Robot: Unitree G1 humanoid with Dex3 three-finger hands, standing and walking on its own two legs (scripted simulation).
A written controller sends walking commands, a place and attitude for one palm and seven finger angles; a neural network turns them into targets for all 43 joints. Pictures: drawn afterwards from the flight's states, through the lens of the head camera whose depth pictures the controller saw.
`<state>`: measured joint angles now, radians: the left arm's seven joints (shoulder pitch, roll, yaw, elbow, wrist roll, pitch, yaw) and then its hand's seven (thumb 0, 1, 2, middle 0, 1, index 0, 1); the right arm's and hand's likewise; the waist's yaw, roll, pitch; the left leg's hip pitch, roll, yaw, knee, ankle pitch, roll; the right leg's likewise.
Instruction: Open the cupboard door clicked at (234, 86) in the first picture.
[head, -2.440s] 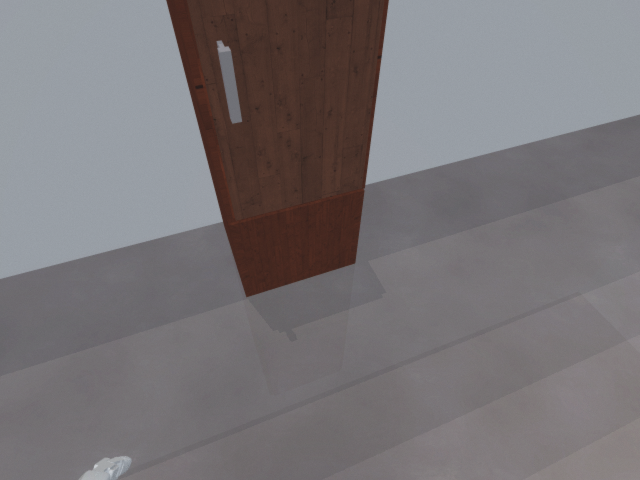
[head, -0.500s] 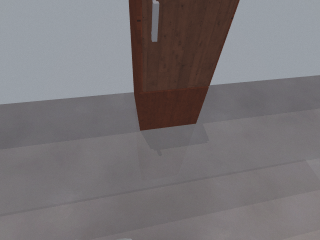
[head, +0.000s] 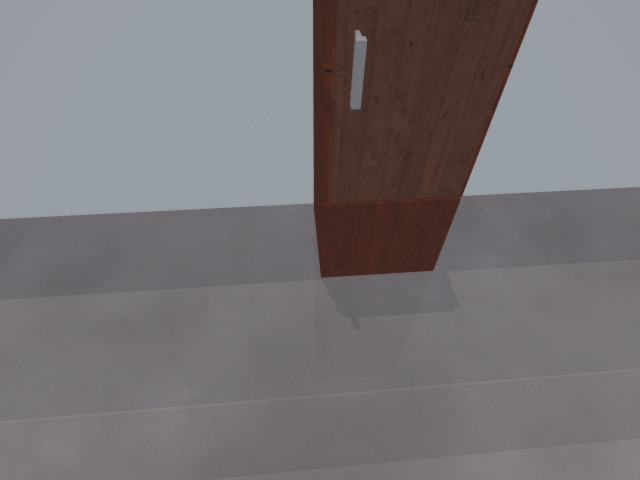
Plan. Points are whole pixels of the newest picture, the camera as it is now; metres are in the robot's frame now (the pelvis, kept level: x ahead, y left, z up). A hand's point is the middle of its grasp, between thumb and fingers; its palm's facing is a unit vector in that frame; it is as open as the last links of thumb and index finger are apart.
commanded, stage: take the last steps up to it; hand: left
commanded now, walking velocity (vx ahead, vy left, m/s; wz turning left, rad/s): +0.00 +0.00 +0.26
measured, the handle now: (356, 70) +0.90 -0.06 +0.08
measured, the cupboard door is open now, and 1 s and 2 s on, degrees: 0 0 0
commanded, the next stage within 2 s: come to a stop and stand still in 1.32 s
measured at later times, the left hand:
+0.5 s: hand out of the picture -0.08 +0.09 -0.17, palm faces +0.17 -0.98 -0.10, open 7.4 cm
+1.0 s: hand (242, 406) +0.26 +0.14 -0.18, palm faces -0.07 -0.98 -0.17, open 7.4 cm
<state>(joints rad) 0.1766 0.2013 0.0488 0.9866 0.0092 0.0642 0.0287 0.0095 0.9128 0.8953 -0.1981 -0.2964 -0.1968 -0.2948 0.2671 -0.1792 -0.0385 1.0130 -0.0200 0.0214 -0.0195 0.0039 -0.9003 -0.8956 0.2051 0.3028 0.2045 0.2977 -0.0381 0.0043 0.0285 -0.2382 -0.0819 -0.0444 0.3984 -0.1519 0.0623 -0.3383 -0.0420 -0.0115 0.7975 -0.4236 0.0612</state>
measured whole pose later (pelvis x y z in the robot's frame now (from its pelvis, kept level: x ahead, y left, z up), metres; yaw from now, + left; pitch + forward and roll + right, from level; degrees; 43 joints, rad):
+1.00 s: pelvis +0.18 -0.05 +0.00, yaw -4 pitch -2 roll -1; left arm 0.17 0.22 0.07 1.04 0.03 0.04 -0.03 0.01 0.92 0.90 -0.19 -0.30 -0.19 -0.29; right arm 0.50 -0.08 -0.02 1.17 -0.03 -0.06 -0.04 0.00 -0.91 -0.90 0.20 0.30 0.20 0.30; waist -0.05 -0.04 0.04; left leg 0.06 0.09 0.22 0.34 -0.36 -0.03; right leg -0.62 -0.11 -0.08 0.91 -0.12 0.02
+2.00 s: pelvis +0.34 -0.17 -0.01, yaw -3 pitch -3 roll +0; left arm 0.27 0.15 0.03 1.09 0.01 0.02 0.05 0.01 0.91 0.90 -0.20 -0.30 -0.20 -0.30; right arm 0.23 -0.16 -0.03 1.10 -0.01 0.05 -0.04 -0.01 -0.92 -0.90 0.20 0.30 0.20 0.30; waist 0.00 0.02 0.06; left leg -0.28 0.03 0.10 0.55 -0.22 0.02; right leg -0.17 0.06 -0.19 0.48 -0.28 -0.12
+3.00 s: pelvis +0.37 -0.08 +0.00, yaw -5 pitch +0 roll -1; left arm 0.36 0.12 -0.02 1.11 0.02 0.00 0.04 0.01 0.91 0.90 -0.20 -0.30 -0.20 -0.29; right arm 0.28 -0.15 0.02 1.10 -0.01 -0.03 -0.03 0.01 -0.92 -0.90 0.20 0.30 0.20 0.30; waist 0.01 -0.03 0.01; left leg -0.21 -0.08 0.10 0.40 -0.20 0.12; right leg -0.17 -0.04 -0.11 0.43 -0.25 0.01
